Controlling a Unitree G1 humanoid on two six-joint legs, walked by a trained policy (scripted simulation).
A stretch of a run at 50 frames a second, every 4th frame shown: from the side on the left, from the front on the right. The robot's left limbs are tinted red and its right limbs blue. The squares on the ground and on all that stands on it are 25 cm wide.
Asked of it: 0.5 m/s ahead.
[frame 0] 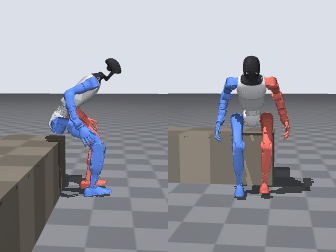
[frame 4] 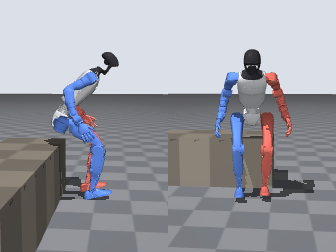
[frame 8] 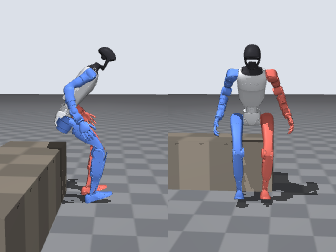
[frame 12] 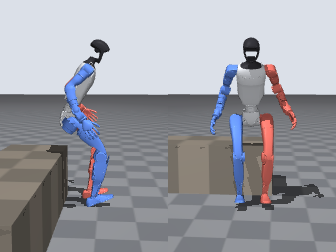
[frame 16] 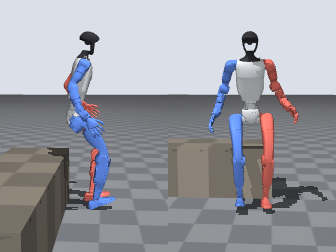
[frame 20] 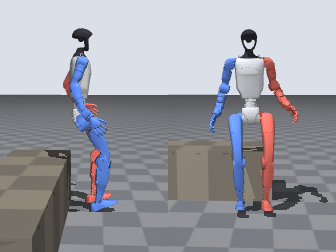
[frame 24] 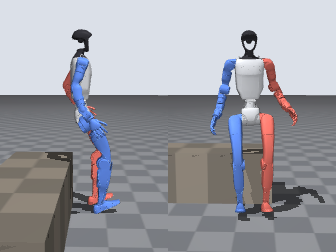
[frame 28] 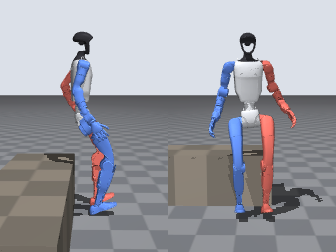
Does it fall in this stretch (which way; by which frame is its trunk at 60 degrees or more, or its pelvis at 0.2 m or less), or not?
no
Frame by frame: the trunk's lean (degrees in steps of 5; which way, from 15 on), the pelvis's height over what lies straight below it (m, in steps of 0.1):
0: 50 forward, 0.6
4: 45 forward, 0.6
8: 40 forward, 0.7
12: 25 forward, 0.7
16: 15 forward, 0.7
20: 5, 0.8
24: 0, 0.8
28: 0, 0.8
